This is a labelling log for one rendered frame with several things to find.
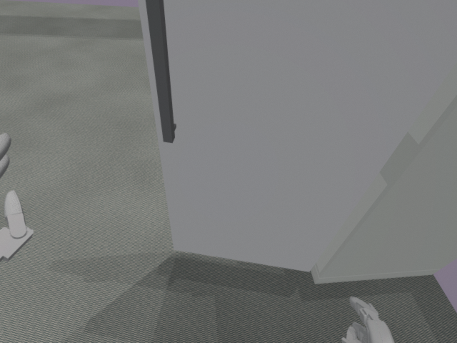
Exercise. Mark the handle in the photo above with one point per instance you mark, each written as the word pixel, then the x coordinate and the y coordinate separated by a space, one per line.
pixel 157 29

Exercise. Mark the right robot hand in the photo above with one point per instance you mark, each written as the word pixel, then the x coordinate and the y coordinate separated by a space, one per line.
pixel 376 331

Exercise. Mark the left robot hand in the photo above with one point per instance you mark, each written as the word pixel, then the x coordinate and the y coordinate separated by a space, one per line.
pixel 12 239

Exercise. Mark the fridge door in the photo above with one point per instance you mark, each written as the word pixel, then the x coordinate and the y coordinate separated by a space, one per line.
pixel 285 113

